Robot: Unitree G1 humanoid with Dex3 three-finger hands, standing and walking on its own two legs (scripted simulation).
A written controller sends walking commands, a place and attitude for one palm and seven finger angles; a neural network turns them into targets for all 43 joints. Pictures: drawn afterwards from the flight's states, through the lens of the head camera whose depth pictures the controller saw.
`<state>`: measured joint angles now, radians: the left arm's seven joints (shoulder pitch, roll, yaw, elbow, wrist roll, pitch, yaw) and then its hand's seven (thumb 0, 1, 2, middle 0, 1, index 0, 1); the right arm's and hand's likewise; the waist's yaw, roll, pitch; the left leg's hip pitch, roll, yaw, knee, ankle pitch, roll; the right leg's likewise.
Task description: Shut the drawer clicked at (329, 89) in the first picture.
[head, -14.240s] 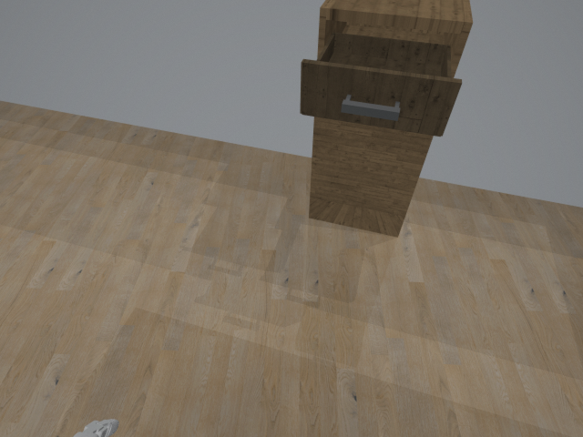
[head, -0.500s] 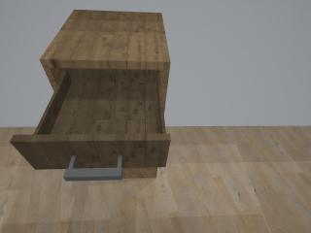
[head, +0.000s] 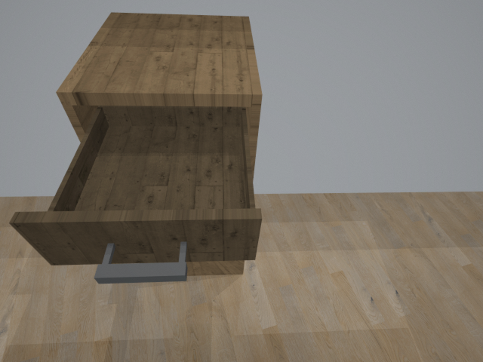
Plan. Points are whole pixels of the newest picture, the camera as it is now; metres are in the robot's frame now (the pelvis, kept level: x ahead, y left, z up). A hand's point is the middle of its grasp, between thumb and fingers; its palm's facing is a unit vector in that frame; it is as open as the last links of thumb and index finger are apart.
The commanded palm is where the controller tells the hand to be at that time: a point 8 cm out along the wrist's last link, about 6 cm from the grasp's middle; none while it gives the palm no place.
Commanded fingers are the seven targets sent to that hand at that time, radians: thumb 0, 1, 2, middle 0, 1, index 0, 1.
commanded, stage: raise the hand and make a fist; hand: left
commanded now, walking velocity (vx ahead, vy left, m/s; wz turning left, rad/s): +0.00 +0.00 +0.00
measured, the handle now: (145, 260) +0.26 +0.18 +0.03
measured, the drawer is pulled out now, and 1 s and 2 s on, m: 0.29 0.29 0.29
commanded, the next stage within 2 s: bring the fist close to the handle in 1.90 s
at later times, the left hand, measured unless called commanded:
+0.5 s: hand out of the picture +0.10 +0.14 -0.01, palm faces +0.25 -0.96 -0.11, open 5.6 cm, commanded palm +0.07 +0.19 +0.00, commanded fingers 0.00 0.90 0.90 -0.72 -0.86 -0.72 -0.86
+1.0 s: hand out of the picture +0.11 +0.15 +0.05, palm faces +0.13 -0.99 -0.08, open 3.3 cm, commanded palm +0.05 +0.20 +0.06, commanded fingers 0.00 0.90 0.90 -1.22 -1.40 -1.22 -1.40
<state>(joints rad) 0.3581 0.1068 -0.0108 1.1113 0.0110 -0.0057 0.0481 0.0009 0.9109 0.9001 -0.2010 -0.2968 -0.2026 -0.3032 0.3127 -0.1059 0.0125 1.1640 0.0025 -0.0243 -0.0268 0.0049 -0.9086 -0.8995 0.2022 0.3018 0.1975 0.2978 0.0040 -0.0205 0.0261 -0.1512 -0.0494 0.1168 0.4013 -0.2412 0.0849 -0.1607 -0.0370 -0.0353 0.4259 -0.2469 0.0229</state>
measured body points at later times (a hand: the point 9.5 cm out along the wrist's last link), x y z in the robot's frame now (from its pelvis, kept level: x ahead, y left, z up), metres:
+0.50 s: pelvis -0.02 -0.05 -0.07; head +0.00 -0.04 +0.38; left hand +0.08 +0.19 +0.00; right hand +0.25 -0.27 -0.08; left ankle -0.01 +0.06 -0.74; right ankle -0.01 -0.12 -0.74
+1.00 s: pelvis -0.01 -0.05 -0.04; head +0.01 -0.06 +0.41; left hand +0.10 +0.20 +0.06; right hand +0.17 -0.30 -0.12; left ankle -0.01 +0.06 -0.74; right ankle -0.01 -0.12 -0.74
